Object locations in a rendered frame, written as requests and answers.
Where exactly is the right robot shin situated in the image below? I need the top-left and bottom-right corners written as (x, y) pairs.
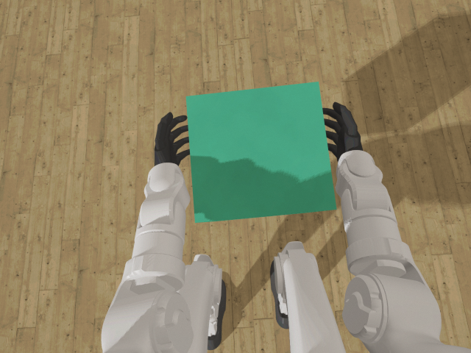
top-left (278, 241), bottom-right (318, 313)

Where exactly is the left robot upper arm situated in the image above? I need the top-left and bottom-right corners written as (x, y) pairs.
top-left (102, 289), bottom-right (194, 353)

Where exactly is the robot right forearm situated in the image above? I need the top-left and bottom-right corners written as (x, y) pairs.
top-left (336, 150), bottom-right (442, 332)

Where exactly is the right robot hand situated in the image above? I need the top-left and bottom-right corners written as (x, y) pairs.
top-left (322, 102), bottom-right (363, 161)

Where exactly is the robot left forearm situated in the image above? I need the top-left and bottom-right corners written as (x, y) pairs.
top-left (102, 163), bottom-right (190, 328)

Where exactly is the carton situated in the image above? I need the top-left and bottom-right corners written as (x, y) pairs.
top-left (186, 82), bottom-right (337, 223)

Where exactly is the robot right thigh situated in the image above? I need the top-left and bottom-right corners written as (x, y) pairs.
top-left (274, 249), bottom-right (346, 353)

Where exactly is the right robot upper arm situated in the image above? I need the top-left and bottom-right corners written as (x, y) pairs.
top-left (342, 272), bottom-right (471, 353)

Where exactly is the left robot hand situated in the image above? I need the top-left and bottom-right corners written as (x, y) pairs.
top-left (155, 112), bottom-right (190, 166)

